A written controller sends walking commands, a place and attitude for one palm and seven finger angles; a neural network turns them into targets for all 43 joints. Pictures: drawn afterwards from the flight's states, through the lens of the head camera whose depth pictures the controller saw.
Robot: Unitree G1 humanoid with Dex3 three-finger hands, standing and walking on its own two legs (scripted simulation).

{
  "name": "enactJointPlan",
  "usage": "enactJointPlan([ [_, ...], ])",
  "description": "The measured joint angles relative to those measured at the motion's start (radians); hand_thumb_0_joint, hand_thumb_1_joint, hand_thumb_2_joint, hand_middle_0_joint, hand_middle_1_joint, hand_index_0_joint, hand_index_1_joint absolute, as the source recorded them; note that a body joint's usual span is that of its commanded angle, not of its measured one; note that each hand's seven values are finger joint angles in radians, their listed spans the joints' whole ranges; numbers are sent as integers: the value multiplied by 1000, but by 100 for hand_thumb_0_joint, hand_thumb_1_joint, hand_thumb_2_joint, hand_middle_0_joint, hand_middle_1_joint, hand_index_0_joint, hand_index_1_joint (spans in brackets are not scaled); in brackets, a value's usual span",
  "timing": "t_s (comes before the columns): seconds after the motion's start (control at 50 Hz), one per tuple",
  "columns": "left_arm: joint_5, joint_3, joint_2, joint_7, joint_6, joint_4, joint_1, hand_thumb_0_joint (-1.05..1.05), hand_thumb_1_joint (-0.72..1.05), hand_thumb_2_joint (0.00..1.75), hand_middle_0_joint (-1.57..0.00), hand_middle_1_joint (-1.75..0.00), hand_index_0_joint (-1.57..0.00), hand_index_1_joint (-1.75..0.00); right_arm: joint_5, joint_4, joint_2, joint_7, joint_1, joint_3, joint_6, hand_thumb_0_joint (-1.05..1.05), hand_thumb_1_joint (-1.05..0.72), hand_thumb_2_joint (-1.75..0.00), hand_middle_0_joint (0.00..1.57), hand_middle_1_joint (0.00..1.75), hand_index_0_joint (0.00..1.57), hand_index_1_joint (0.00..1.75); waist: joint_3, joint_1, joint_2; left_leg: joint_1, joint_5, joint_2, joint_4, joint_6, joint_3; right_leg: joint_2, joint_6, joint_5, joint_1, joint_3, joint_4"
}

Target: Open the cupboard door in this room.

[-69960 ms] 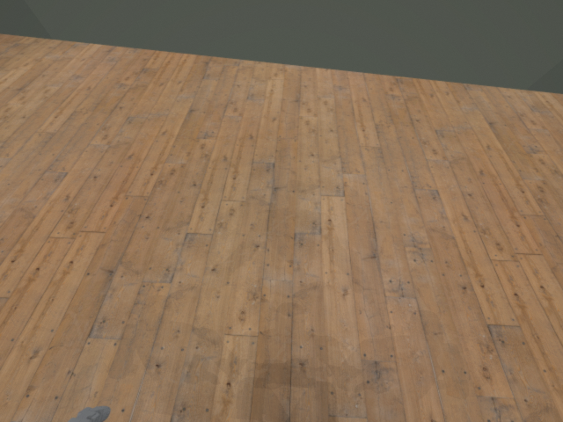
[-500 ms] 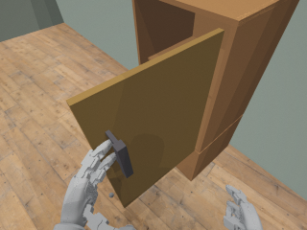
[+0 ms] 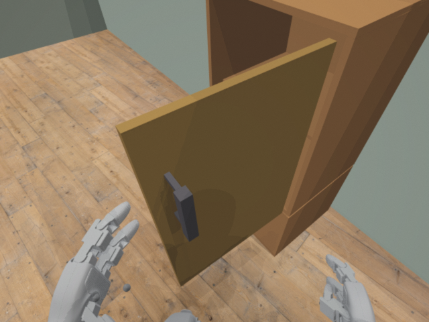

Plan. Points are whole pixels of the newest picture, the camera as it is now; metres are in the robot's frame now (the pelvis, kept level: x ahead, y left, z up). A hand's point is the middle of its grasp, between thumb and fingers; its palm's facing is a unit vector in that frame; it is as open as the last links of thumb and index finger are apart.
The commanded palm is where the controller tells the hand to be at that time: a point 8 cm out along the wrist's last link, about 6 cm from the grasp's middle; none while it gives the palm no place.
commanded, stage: draw the hand back to the body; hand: left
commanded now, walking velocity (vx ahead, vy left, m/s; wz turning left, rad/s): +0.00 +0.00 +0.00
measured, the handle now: (181, 207) +0.29 +0.09 +0.10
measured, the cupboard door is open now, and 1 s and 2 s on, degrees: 88 88 88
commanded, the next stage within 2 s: step back with the hand held close in 1.52 s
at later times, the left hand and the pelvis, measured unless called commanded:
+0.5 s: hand (74, 261) +0.17 +0.20 +0.15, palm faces +0.02 -0.99 -0.15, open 16.0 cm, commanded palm +0.14 +0.26 +0.17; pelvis +0.00 +0.03 +0.02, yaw -1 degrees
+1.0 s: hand (26, 199) +0.23 +0.26 +0.20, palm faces +0.35 -0.85 -0.39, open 10.8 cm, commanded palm +0.18 +0.31 +0.22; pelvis +0.04 +0.03 +0.06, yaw -2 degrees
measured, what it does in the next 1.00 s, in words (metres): rises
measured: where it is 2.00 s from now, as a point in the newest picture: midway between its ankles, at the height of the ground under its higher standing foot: outside the picture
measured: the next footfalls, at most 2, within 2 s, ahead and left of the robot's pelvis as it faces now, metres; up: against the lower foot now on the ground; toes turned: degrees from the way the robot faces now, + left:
none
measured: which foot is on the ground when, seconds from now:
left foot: down 0.00-1.00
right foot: down 0.00-1.00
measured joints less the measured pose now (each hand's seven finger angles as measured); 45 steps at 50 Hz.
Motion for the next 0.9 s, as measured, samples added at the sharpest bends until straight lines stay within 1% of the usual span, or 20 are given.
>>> enactJointPlan([
  [0.08,11,-2,21,22,41,-26,-31,-1,-50,30,-16,-31,-16,-30,6,-4,12,-2,-2,8,-2,1,-91,-90,20,30,20,30,2,-2,0,9,2,2,-2,7,6,2,5,9,10,6,-9],
  [0.2,-1,47,40,52,112,-62,-46,-1,-50,30,-16,-30,-15,-30,13,-2,29,-2,10,32,-2,1,-91,-90,20,30,20,30,-3,-11,1,51,12,3,-35,17,15,4,15,33,53,15,-56],
  [0.3,-16,77,54,43,164,-85,-40,-1,-50,30,-15,-30,-15,-30,16,12,23,-3,20,45,-18,1,-91,-90,20,30,20,30,-2,-10,3,87,23,-1,-67,25,18,1,24,51,94,17,-99],
  [0.46,-38,128,80,19,217,-104,-69,-1,-47,32,-15,-30,-15,-30,20,42,4,-8,15,54,-59,1,-91,-90,20,30,21,30,13,1,2,136,40,-8,-108,34,16,-3,33,76,151,14,-154],
  [0.48,-5,125,91,49,229,-113,-76,-1,-45,32,-16,-30,-15,-30,17,45,3,-15,15,54,-60,1,-91,-90,20,30,21,30,15,9,0,147,43,-7,-117,34,18,-2,33,80,160,17,-165],
  [0.5,32,120,102,93,243,-124,-78,-1,-44,33,-16,-30,-15,-30,12,48,5,-26,13,56,-57,1,-91,-90,20,30,21,30,19,15,-3,163,47,-6,-132,34,22,-1,35,87,175,21,-180],
  [0.54,92,113,109,182,266,-143,-71,-1,-39,35,-16,-30,-16,-30,4,53,10,-42,7,61,-48,1,-91,-90,20,30,21,30,31,16,-3,199,60,-5,-169,35,29,1,38,105,210,27,-222],
  [0.58,133,113,109,247,285,-148,-63,-1,-34,37,-16,-30,-16,-30,-3,61,16,-52,1,65,-40,1,-91,-90,20,30,21,30,44,16,-6,238,74,-6,-210,37,35,2,38,125,247,33,-267],
  [0.62,160,117,111,290,297,-141,-64,-1,-29,39,-16,-30,-16,-30,-10,72,20,-59,-4,68,-35,1,-91,-90,20,30,21,30,58,17,-10,277,90,-8,-253,38,41,0,40,144,285,38,-312],
  [0.68,184,131,119,328,309,-124,-74,-1,-19,43,-17,-30,-17,-30,-18,96,21,-60,-11,73,-36,1,-91,-90,20,30,21,30,78,21,-16,333,111,-14,-314,41,49,-5,43,168,339,44,-374],
  [0.74,196,146,125,347,313,-116,-89,-1,-9,48,-17,-30,-17,-30,-24,120,17,-54,-19,75,-42,1,-91,-90,20,30,21,30,95,26,-18,383,127,-23,-367,44,57,-12,47,186,386,50,-424],
  [0.9,199,202,141,354,303,-114,-122,0,18,59,-18,-30,-18,-30,-33,161,12,-33,-47,66,-37,1,-91,-90,20,30,21,30,118,37,-20,482,158,-39,-475,46,76,-25,52,215,472,67,-518],
])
